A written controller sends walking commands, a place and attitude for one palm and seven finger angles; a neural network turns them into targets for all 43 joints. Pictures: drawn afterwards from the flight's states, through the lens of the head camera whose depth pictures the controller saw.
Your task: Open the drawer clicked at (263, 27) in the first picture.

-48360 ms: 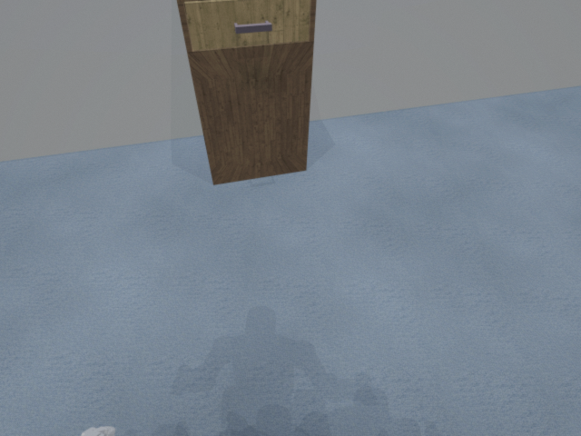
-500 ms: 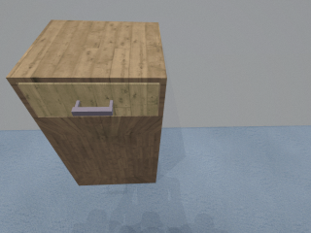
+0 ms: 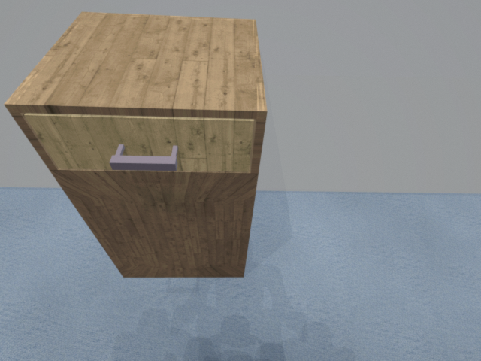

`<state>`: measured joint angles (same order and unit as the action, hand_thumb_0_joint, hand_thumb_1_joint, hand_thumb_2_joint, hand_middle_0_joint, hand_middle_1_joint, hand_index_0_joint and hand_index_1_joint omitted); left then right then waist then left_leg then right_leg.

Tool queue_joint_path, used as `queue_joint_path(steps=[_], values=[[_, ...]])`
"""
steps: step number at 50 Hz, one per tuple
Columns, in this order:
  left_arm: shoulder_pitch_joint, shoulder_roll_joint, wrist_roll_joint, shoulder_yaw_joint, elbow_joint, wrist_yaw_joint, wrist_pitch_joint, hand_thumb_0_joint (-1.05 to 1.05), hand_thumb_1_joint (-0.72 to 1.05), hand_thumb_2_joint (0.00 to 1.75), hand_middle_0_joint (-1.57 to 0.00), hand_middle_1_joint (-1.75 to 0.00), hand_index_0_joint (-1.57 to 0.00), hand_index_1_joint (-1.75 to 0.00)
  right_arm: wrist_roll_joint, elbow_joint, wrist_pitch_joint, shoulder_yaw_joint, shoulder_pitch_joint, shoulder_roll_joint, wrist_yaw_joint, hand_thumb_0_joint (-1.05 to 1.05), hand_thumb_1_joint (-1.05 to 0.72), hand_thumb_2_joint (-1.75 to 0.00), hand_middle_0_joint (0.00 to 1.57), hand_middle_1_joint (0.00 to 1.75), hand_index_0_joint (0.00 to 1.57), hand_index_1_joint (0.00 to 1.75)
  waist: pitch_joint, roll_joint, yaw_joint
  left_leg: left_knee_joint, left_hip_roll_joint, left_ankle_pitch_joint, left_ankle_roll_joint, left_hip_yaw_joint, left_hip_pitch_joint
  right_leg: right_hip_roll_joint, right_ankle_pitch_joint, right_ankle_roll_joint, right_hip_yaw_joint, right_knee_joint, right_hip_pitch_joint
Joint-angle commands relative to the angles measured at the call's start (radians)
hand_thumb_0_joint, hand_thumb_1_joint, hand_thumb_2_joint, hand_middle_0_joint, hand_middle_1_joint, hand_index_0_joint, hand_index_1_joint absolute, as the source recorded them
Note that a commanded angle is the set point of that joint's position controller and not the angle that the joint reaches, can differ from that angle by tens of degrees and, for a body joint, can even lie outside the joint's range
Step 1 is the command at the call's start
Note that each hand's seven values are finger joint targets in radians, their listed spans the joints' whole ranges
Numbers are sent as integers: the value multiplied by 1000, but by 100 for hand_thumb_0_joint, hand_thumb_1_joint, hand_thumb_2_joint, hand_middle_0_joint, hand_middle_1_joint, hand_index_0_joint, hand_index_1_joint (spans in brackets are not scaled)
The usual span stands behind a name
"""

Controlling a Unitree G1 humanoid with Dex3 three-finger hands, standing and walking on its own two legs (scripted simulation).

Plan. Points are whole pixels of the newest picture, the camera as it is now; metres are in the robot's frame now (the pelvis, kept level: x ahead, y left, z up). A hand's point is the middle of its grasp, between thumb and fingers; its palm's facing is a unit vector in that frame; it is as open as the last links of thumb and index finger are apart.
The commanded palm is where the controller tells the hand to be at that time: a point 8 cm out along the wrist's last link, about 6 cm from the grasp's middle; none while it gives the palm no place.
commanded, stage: come to a stop and stand still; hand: left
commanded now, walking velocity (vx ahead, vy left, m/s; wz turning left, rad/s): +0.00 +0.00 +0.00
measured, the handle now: (146, 156) +0.51 +0.23 +0.01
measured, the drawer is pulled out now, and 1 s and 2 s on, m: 0.00 0.00 0.00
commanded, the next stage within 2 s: look again from close up in 1.04 s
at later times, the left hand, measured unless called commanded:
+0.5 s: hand out of the picture -0.03 +0.16 -0.16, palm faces +0.03 -0.98 -0.20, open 7.4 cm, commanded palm none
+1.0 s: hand out of the picture -0.03 +0.11 -0.16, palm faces +0.04 -0.99 -0.16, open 7.4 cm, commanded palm none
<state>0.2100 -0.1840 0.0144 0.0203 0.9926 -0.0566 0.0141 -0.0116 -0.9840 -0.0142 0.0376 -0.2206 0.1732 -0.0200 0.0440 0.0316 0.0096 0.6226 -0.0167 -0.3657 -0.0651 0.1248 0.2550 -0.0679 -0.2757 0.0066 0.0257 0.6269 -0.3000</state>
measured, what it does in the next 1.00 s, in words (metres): stands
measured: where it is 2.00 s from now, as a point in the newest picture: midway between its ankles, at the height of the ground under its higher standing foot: outside the picture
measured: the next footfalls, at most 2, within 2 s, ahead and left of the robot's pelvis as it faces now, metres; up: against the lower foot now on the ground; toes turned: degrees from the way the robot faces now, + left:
none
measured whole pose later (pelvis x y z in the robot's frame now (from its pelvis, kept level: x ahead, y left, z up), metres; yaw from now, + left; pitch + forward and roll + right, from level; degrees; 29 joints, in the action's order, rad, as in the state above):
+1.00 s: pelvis -0.02 -0.04 +0.02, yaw +0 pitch -2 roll +0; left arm 0.33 -0.11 0.01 -0.01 1.12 -0.04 -0.01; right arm -0.01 -1.14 0.01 -0.01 -0.34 0.10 -0.02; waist 0.02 0.00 0.01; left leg 0.44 0.02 -0.24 -0.01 0.10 0.17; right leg -0.02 -0.22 -0.02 0.06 0.46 -0.21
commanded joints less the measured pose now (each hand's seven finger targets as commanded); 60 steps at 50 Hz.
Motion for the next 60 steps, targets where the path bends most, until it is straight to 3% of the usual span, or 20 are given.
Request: queue_joint_path(steps=[1, 2, 3, 4, 6, 10, 11, 12, 16, 28, 35, 48, 56, 60], values=[[7, -146, 3, 12, -85, 9, -21, 0, 90, 90, -20, -30, -20, -30, -5, 101, 20, 8, -94, 91, 6, 0, -90, -90, 20, 30, 20, 30, -85, -123, 40, -135, 99, 271, 38, -137, -67, -73, 233, -81, -101, -62, -3], [22, -128, 5, 10, -85, 11, -11, 0, 90, 90, -20, -30, -20, -30, -10, 101, 23, 8, -99, 124, 6, 0, -90, -90, 20, 30, 20, 30, -81, -194, 28, -160, 165, 449, 18, -185, -68, -9, 117, -46, -22, -16, -2], [43, -102, 4, 3, -82, 11, -7, 0, 90, 90, -20, -30, -20, -30, -10, 105, 24, 9, -86, 147, 0, 0, -90, -90, 20, 30, 20, 30, -65, -193, 11, -180, 205, 583, -6, -209, -72, 22, 23, -28, 14, -8, -5], [57, -89, 2, -2, -74, 11, -4, 0, 90, 90, -20, -30, -20, -30, -8, 107, 24, 9, -78, 158, -4, 0, -90, -90, 20, 30, 20, 30, -47, -150, 3, -187, 217, 611, -20, -207, -70, 28, -33, -23, 15, -14, -1], [80, -84, 0, -6, -66, 17, -3, 0, 90, 90, -20, -30, -20, -30, -5, 118, 25, 3, -48, 159, -7, 0, -90, -90, 20, 30, 20, 30, -16, -107, -10, -205, 192, 448, -14, -181, -25, 15, 24, -25, -3, -73, 34], [95, -98, 4, -9, -57, 26, -3, 0, 90, 90, -20, -30, -20, -30, -5, 105, 21, -5, -33, 147, 3, 0, -90, -90, 20, 30, 20, 30, 65, -42, -9, -291, 139, 18, 9, -175, 67, -8, 54, -31, -42, -153, 46], [96, -97, 5, -9, -55, 26, -5, 0, 90, 90, -20, -30, -20, -30, -5, 99, 21, -5, -37, 147, 4, 0, -90, -90, 20, 30, 20, 30, 69, -22, -5, -305, 135, -20, 11, -180, 69, -11, 52, -32, -46, -163, 43], [99, -98, 5, -9, -51, 26, -7, 0, 90, 90, -20, -30, -20, -30, -5, 89, 22, -6, -46, 148, 6, 0, -90, -90, 20, 30, 20, 30, 62, -47, -4, -321, 135, -32, 11, -182, 61, -12, 55, -31, -39, -166, 49], [124, -90, 4, -10, -31, 25, -19, 0, 90, 90, -20, -30, -20, -30, -4, 54, 29, -11, -66, 130, 6, 0, -90, -90, 20, 30, 20, 30, 21, 0, -4, -305, 124, 17, 12, -164, 12, -30, 71, -31, -56, -205, 59], [156, -54, -1, -14, 48, 22, -31, 0, 90, 90, -20, -30, -20, -30, -1, -61, 35, -32, -135, 85, 0, 0, -90, -90, 20, 30, 20, 30, 42, -43, -7, -326, 120, 41, 25, -152, 8, -38, 50, -40, -63, -250, 73], [169, -30, -4, -15, 78, 19, -39, 0, 90, 90, -20, -30, -20, -30, 0, -105, 38, -37, -170, 53, -5, 0, -90, -90, 20, 30, 20, 30, 38, -13, -7, -299, 116, 105, 31, -131, -9, -41, 68, -45, -71, -264, 76], [188, -3, -4, -14, 92, 14, -42, 0, 90, 90, -20, -30, -20, -30, 0, -134, 32, -35, -195, 15, -8, 0, -90, -90, 20, 30, 20, 30, 67, -24, -4, -292, 114, 104, 40, -116, -17, -33, 37, -46, -80, -294, 44], [199, 7, -4, -12, 99, 14, -47, 0, 90, 90, -20, -30, -20, -30, 0, -136, 40, -36, -194, 13, -12, 0, -90, -90, 20, 30, 20, 30, 32, -16, -4, -292, 122, 171, 40, -116, -40, -31, 127, -48, -72, -279, 80], [205, 11, -3, -12, 100, 13, -46, 0, 90, 90, -20, -30, -20, -30, 0, -136, 39, -36, -185, 11, -13, 0, -90, -90, 20, 30, 20, 30, 46, -34, -6, -299, 123, 163, 41, -116, -40, -29, 124, -47, -68, -283, 75]])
